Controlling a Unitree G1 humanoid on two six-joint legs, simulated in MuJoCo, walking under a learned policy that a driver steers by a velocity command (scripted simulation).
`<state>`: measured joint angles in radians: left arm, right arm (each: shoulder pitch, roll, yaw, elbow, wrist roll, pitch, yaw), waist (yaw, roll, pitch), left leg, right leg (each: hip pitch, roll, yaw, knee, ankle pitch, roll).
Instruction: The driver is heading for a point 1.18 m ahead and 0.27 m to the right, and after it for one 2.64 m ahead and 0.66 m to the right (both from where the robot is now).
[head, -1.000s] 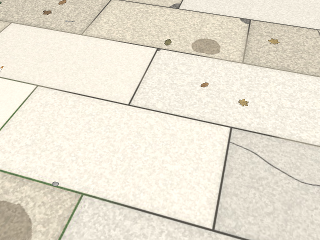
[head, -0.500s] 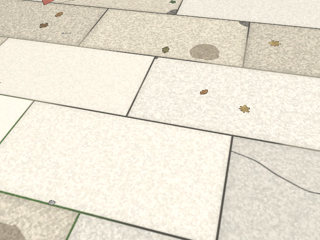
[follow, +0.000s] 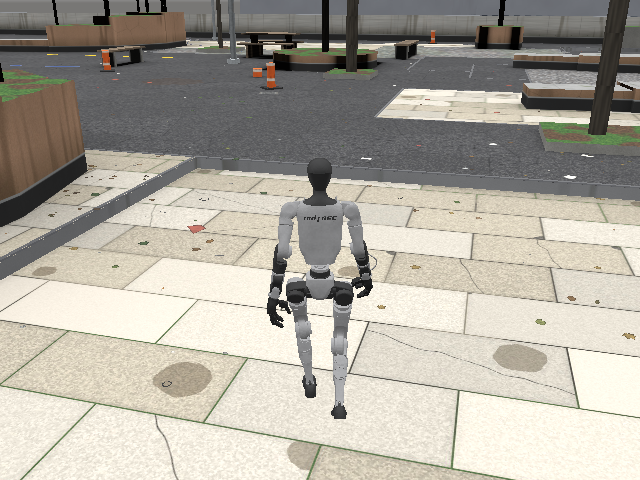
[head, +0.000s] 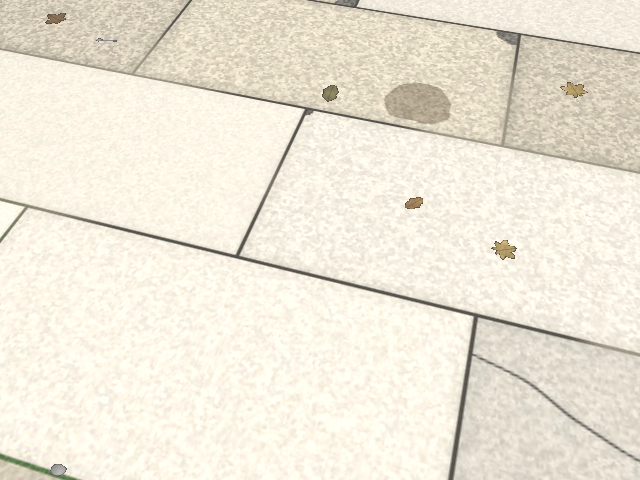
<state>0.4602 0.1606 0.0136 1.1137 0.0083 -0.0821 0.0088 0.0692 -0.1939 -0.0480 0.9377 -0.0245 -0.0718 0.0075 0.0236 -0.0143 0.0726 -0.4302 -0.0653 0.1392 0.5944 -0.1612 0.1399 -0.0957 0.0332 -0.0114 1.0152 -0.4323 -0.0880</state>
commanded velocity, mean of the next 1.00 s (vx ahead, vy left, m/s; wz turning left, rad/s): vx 0.50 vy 0.00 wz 0.00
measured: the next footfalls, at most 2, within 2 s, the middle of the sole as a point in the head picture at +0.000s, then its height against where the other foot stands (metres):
right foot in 0.48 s outside the picture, level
left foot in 1.04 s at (307, 343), level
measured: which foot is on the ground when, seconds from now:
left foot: down 0.00-0.50, up 0.52-1.00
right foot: up 0.00-0.46, down 0.48-1.00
